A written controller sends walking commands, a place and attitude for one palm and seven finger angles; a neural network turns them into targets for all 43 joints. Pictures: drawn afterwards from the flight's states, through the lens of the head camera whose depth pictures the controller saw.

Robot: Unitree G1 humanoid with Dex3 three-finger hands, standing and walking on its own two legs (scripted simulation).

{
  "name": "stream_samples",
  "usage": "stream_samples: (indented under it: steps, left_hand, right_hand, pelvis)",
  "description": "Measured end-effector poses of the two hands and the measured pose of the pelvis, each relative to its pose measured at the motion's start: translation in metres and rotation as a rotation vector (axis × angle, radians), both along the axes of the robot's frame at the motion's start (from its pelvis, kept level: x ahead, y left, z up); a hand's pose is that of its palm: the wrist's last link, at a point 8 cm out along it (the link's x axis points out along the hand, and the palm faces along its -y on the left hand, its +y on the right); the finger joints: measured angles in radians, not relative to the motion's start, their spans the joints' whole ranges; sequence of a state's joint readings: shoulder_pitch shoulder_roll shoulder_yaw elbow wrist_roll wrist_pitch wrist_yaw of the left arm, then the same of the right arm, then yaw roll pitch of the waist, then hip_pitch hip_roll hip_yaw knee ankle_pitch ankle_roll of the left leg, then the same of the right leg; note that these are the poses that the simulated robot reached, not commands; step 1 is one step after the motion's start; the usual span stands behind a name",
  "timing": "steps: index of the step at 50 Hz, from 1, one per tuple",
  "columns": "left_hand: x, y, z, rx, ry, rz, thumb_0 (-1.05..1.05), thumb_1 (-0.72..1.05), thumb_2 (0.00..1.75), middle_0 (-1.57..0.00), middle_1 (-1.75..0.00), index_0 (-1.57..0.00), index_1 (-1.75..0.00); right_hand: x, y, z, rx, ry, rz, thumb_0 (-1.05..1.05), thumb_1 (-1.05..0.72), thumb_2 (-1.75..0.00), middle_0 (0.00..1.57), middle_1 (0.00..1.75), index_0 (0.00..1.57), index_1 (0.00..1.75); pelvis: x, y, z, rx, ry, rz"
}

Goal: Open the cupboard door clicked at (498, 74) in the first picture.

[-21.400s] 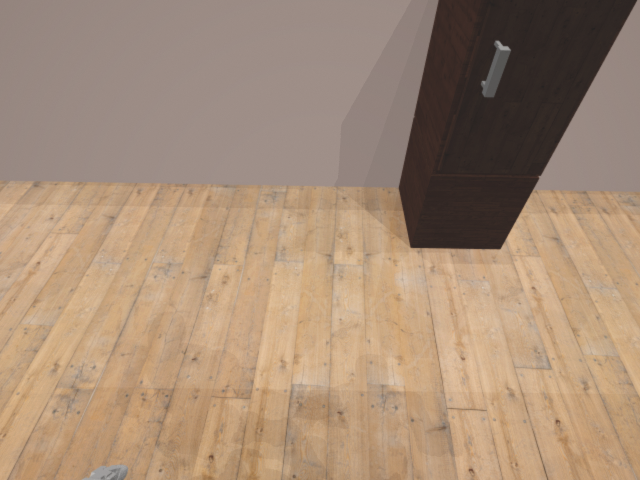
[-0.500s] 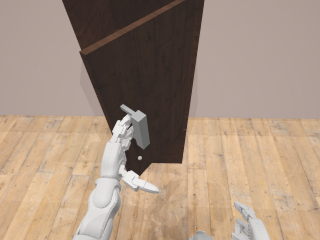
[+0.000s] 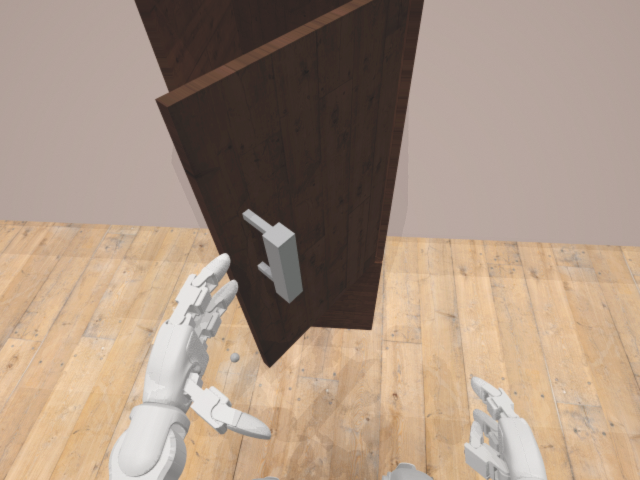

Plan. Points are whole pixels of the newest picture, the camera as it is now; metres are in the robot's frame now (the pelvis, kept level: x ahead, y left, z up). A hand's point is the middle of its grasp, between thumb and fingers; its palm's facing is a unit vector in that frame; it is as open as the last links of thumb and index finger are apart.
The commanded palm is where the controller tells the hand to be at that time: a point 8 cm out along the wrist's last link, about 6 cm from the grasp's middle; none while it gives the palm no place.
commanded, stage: slide the hand sideways off the handle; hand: left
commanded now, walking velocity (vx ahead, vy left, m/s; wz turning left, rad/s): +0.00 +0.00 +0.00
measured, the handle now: (271, 255) +0.37 +0.09 +0.08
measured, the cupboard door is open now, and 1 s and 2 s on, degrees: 52 52 52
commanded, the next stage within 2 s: draw the hand back to the body in 0.14 s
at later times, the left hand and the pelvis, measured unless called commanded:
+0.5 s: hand (181, 367) +0.22 +0.15 +0.10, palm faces -0.01 -1.00 -0.07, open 16.3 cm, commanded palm +0.18 +0.21 +0.11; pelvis +0.00 +0.01 +0.00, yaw +0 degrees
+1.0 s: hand (87, 352) +0.21 +0.22 +0.14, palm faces +0.25 -0.90 -0.35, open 14.3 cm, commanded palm +0.17 +0.27 +0.17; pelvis +0.01 +0.02 +0.04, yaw -1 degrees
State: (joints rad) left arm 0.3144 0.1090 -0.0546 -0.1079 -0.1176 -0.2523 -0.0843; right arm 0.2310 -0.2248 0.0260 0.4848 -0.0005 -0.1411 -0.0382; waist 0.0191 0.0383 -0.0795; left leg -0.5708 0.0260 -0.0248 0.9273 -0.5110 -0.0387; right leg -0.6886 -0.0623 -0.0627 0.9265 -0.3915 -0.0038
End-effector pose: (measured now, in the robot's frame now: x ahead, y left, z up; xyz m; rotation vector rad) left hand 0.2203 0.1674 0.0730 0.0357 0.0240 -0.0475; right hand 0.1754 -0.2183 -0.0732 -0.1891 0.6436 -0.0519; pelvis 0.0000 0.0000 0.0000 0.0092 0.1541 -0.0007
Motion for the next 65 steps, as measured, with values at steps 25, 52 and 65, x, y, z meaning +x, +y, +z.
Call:
stream_samples:
  steps: [25,52,65]
  left_hand:
    - [-0.025,0.041,0.03,0.037,-0.047,0.033,-0.01,-0.5,0.3,-0.15,-0.3,-0.15,-0.3]
    - [-0.045,0.106,0.094,0.349,-0.035,0.326,-0.01,-0.09,0.47,-0.17,-0.3,-0.17,-0.3]
    - [-0.043,0.136,0.131,0.43,-0.123,0.423,0.0,0.35,0.67,-0.19,-0.3,-0.19,-0.3]
  right_hand:
    - [-0.011,0.011,0.008,0.008,-0.045,-0.029,0.01,-0.9,-0.9,0.2,0.3,0.2,0.3]
    - [0.0,0.024,0.04,-0.037,-0.036,-0.017,0.01,-0.9,-0.9,0.2,0.3,0.2,0.3]
    - [0.015,0.026,0.048,-0.034,-0.025,-0.005,0.01,-0.9,-0.9,0.2,0.3,0.2,0.3]
  pelvis:
    - [0.002,0.011,0.001,-0.018,-0.021,-0.002]
    - [0.014,0.021,0.041,-0.024,-0.177,-0.01]
    - [0.023,0.024,0.052,-0.024,-0.222,-0.024]
